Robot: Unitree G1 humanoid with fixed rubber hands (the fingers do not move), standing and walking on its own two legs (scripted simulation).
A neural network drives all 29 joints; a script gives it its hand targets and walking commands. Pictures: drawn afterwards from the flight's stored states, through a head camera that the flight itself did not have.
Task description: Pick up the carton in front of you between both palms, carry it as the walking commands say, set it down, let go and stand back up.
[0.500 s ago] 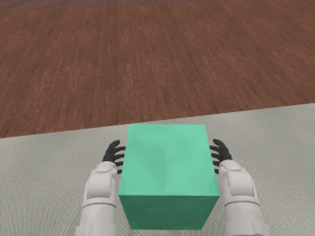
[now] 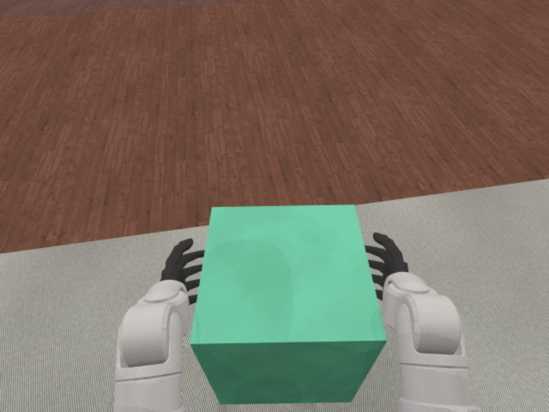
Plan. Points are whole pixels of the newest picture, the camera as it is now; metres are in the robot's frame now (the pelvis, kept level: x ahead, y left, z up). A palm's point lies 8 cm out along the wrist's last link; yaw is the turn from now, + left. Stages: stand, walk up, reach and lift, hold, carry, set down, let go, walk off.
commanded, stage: carry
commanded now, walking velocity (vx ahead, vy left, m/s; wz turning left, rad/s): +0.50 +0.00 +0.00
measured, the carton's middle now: (284, 308) +0.28 +0.01 +0.01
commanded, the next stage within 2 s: none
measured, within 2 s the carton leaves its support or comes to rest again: neither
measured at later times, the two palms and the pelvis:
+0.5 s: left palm (194, 164) +0.54 +0.18 +0.10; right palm (352, 165) +0.52 -0.12 +0.11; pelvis +0.26 +0.04 +0.02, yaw +0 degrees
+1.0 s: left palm (219, 98) +0.84 +0.17 +0.09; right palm (332, 94) +0.87 -0.13 +0.08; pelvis +0.60 -0.01 +0.02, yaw +4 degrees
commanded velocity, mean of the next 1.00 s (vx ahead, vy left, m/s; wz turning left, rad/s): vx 0.50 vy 0.00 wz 0.00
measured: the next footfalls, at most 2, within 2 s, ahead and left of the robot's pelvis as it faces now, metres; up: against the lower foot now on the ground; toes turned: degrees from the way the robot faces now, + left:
left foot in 0.26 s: +0.23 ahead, +0.11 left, +0.00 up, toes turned +11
right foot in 0.70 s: +0.60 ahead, -0.07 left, +0.00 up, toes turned -9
